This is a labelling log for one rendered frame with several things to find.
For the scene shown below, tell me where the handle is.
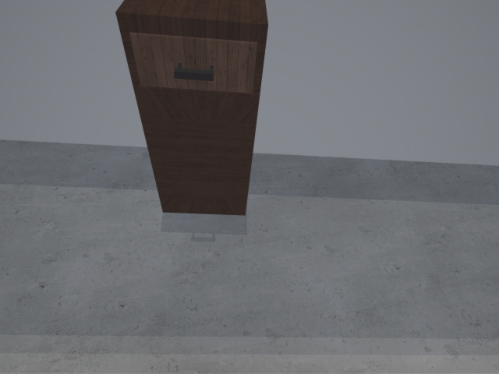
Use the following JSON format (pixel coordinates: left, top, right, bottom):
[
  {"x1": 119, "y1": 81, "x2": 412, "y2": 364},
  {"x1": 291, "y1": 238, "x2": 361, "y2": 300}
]
[{"x1": 174, "y1": 63, "x2": 214, "y2": 81}]

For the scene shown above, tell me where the cabinet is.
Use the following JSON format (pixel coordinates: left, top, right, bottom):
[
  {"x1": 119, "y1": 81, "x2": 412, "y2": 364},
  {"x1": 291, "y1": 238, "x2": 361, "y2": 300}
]
[{"x1": 115, "y1": 0, "x2": 268, "y2": 216}]

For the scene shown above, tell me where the drawer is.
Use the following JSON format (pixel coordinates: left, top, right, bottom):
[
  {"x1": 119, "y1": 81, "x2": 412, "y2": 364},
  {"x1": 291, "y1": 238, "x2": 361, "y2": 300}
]
[{"x1": 130, "y1": 32, "x2": 257, "y2": 94}]

